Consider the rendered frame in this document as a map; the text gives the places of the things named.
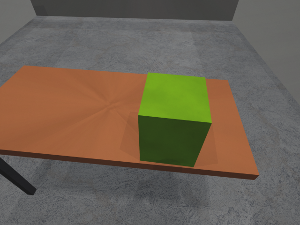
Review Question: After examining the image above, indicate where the carton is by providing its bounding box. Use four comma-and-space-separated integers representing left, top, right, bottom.
138, 73, 212, 167

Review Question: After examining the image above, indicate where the table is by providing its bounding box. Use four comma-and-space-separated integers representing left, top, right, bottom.
0, 65, 259, 195

